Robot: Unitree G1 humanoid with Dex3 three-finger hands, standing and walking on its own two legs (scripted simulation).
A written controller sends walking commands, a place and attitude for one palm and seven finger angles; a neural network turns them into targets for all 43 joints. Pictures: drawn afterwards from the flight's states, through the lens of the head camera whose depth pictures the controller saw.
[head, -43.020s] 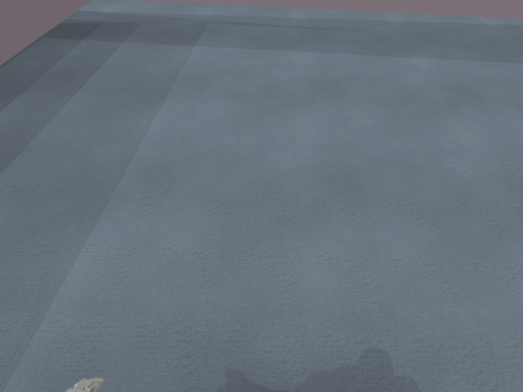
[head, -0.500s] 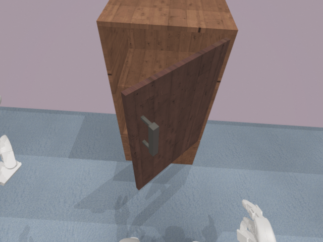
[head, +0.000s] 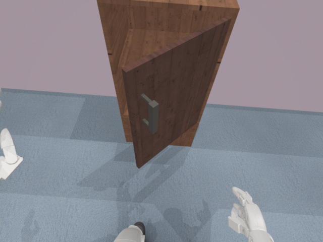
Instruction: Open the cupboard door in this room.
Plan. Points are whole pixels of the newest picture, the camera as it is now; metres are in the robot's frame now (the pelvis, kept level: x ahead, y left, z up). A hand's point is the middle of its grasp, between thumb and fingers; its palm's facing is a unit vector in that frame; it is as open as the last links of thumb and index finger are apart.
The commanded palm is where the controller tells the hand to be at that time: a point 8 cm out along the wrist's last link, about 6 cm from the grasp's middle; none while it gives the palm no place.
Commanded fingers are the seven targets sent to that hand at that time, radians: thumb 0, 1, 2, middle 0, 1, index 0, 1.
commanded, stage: step back with the hand held close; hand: left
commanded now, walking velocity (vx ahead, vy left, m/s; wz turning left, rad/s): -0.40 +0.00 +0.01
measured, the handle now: (149, 114) +0.46 +0.09 -0.01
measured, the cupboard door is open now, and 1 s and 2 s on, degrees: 46 46 46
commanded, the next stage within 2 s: stop stepping back and stand still in 0.10 s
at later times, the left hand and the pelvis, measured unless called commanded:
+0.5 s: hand out of the picture +0.08 +0.28 +0.17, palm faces +0.49 -0.78 -0.39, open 7.4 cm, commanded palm +0.03 +0.31 +0.19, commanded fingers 0.00 0.90 0.90 -0.20 -0.30 -0.20 -0.30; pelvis -0.10 +0.00 +0.00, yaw +1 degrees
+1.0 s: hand out of the picture +0.06 +0.26 +0.17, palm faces +0.45 -0.77 -0.45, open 7.4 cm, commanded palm none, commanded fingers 0.00 0.90 0.90 -0.20 -0.30 -0.20 -0.30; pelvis -0.14 -0.01 +0.01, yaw +0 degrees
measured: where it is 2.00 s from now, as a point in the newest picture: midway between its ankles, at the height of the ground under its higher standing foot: outside the picture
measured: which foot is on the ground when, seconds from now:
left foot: down 0.00-0.32, up 0.34-0.50, down 0.52-1.00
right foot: down 0.00-1.00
